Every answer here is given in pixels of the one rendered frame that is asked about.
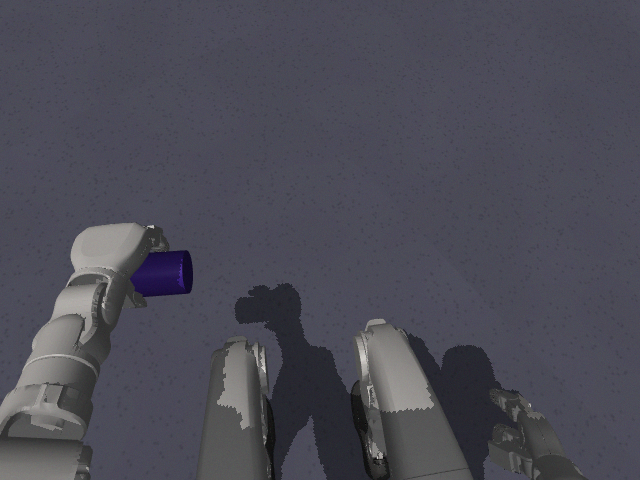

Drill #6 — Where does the right robot foot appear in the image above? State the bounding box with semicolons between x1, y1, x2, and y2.
351;380;390;480

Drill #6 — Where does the left robot hand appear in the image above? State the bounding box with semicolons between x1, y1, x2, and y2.
70;222;169;309

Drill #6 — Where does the right robot hand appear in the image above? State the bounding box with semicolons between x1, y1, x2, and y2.
487;388;567;480

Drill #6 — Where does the can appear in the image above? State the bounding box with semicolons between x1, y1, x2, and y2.
130;250;193;297

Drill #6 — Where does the right robot arm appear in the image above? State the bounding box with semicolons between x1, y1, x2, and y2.
531;455;588;480

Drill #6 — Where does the left robot arm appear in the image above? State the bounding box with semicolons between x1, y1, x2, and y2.
0;267;128;480

